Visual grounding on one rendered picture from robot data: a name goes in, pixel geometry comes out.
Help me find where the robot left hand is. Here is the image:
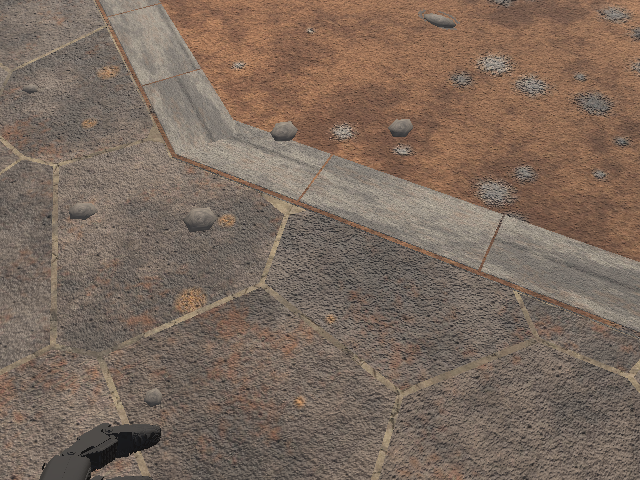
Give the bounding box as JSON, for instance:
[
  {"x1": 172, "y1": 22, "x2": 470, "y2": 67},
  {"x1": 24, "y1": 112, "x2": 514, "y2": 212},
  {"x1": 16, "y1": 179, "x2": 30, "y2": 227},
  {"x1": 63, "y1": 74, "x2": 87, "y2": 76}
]
[{"x1": 39, "y1": 423, "x2": 161, "y2": 480}]

